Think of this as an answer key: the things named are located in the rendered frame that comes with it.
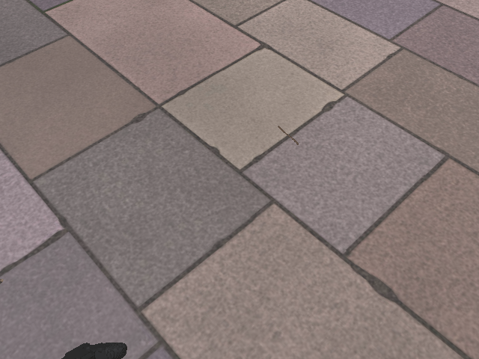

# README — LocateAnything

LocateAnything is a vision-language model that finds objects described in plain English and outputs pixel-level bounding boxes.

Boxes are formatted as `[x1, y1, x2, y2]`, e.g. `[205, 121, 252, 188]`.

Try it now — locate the left robot hand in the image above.
[62, 343, 127, 359]

